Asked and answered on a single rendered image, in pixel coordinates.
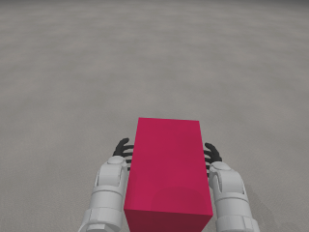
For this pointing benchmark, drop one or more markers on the left robot forearm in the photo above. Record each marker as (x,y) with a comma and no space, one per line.
(105,209)

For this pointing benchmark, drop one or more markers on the carton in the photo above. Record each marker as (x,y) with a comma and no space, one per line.
(168,187)

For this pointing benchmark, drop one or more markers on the robot left hand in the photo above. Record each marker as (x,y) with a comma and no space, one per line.
(119,151)

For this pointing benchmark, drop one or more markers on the robot right hand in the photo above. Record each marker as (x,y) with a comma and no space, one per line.
(213,153)

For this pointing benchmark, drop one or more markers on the right robot forearm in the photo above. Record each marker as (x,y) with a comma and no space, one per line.
(230,200)

